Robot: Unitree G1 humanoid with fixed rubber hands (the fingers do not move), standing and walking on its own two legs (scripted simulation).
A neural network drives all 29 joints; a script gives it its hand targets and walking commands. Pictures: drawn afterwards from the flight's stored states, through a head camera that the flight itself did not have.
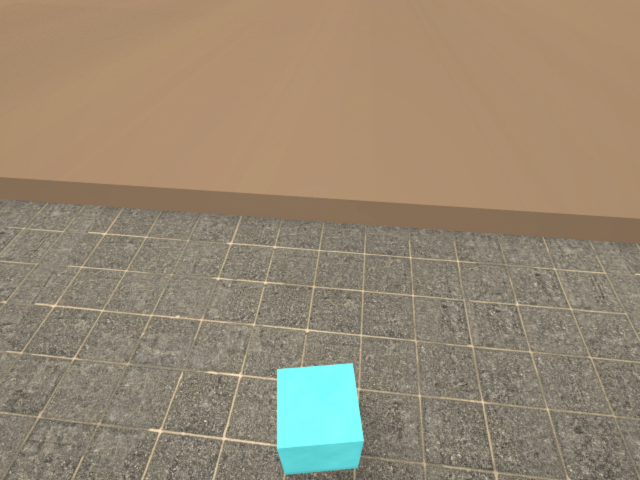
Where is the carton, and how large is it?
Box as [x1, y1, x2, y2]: [277, 363, 363, 474]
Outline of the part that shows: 352,363 277,369 277,450 285,474 357,467 363,438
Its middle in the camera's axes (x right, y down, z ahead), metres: -0.01 +0.51 +1.08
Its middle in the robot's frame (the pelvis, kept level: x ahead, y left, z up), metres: +0.44 +0.03 -0.66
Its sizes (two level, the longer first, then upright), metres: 0.210 0.200 0.250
